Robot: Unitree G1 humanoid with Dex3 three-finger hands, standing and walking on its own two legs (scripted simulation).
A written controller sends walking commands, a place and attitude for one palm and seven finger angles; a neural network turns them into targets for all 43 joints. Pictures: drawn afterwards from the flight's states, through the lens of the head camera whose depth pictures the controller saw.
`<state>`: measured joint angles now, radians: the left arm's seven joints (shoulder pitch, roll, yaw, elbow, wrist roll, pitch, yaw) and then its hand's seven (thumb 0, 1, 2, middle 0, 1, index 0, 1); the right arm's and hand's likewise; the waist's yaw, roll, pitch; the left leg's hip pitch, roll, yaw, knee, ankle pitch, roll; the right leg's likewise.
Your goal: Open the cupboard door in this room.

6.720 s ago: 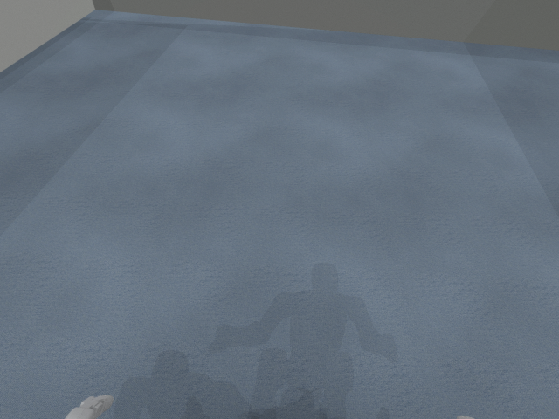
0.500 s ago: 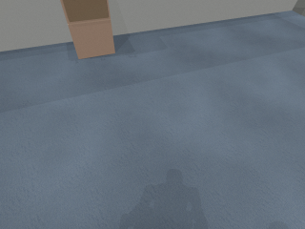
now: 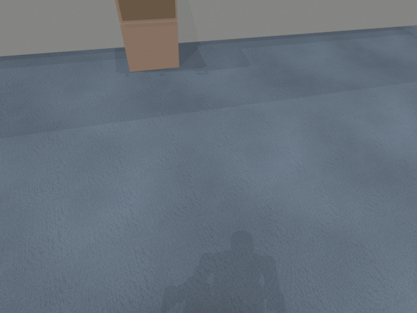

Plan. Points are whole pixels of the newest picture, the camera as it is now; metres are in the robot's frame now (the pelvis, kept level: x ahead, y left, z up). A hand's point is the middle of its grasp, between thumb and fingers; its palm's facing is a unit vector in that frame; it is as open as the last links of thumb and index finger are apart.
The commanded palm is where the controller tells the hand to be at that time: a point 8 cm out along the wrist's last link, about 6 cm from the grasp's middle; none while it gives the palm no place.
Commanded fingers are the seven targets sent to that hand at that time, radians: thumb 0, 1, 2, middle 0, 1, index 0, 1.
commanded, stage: stand and wait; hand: left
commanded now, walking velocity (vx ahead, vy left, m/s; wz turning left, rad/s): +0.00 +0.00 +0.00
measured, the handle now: out of the picture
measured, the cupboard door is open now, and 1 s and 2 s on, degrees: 0 0 0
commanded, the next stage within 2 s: turn or walk to find it in 0.30 s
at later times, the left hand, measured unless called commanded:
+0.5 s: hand out of the picture +0.00 +0.13 -0.17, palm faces +0.07 -0.97 -0.23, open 7.4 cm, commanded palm none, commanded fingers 0.00 0.90 0.90 -0.20 -0.30 -0.20 -0.30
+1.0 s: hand out of the picture +0.01 +0.14 -0.17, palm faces +0.17 -0.95 -0.24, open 7.4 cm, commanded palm none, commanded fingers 0.00 0.90 0.90 -0.20 -0.30 -0.20 -0.30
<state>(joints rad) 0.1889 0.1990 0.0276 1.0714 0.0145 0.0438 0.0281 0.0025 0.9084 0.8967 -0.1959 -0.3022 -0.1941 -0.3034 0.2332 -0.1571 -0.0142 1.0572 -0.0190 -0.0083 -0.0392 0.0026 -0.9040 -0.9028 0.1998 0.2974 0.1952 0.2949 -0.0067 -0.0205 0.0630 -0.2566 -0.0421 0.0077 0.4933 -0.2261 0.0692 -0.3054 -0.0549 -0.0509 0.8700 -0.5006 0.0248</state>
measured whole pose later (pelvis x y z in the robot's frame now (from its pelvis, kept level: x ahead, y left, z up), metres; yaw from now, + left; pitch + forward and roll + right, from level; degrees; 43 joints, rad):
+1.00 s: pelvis -0.01 -0.06 +0.00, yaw +9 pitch -1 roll +1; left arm 0.20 0.19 0.02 1.07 0.02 0.01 0.03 0.00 0.91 0.90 -0.20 -0.30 -0.19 -0.30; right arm 0.19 -0.17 -0.04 1.08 -0.01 0.00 -0.03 0.00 -0.92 -0.90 0.20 0.30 0.20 0.30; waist 0.00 0.00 0.04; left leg -0.26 -0.03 0.01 0.49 -0.21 0.01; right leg -0.19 -0.07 -0.04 0.51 -0.30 0.04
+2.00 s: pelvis -0.02 -0.10 +0.01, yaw +29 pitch -1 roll +3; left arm 0.23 0.15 0.01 0.98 0.01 0.00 0.02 0.00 0.91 0.90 -0.20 -0.30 -0.20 -0.30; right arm 0.22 -0.24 -0.07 1.03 -0.01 0.06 -0.01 0.00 -0.90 -0.90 0.20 0.30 0.19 0.29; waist -0.02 0.04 0.05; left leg -0.40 -0.01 -0.06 0.96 -0.38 -0.04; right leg -0.19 -0.03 -0.09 0.47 -0.27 -0.05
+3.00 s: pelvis -0.05 -0.10 +0.00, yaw +36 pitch -1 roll +1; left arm 0.23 0.16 0.00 1.11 0.00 0.01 0.03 0.00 0.93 0.90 -0.20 -0.30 -0.20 -0.30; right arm 0.28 -0.16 -0.02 1.15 -0.01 0.00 -0.04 0.00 -0.91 -0.90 0.20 0.30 0.19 0.29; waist -0.02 0.01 0.03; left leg -0.14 0.00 0.03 0.42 -0.26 -0.01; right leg -0.17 -0.01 -0.02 0.46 -0.27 -0.01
